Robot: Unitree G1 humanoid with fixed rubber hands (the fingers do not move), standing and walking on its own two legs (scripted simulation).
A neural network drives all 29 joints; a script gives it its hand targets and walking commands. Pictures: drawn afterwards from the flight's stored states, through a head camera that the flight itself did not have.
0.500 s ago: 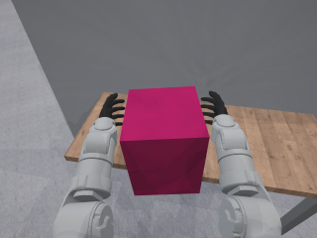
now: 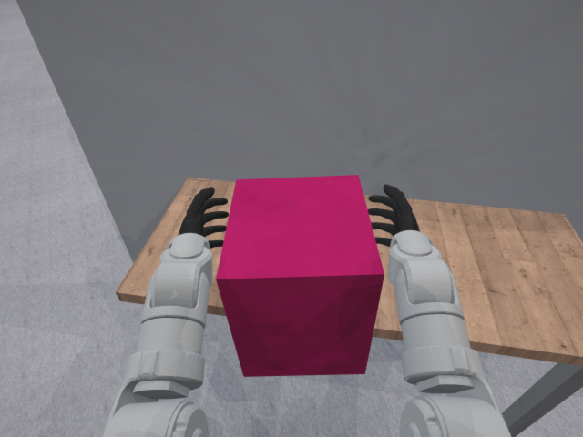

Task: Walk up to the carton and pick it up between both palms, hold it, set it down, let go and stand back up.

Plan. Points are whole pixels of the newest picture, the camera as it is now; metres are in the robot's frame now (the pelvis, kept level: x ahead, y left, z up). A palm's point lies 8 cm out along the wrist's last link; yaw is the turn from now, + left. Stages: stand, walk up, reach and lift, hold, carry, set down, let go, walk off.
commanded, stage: reach and lift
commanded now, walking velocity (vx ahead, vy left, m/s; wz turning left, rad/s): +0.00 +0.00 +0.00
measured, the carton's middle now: (300, 276) +0.39 -0.03 +0.01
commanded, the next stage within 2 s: hold in 1.08 s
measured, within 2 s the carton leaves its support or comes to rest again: neither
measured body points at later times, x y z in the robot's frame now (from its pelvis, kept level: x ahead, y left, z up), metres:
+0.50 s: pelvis +0.02 +0.00 +0.00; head +0.01 +0.00 +0.45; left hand +0.39 +0.13 +0.13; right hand +0.39 -0.16 +0.13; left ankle -0.01 +0.13 -0.75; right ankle +0.08 -0.12 -0.75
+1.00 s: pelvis +0.01 +0.01 +0.00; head -0.01 +0.01 +0.45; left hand +0.36 +0.14 +0.14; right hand +0.36 -0.16 +0.14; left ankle -0.01 +0.13 -0.75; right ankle +0.08 -0.12 -0.75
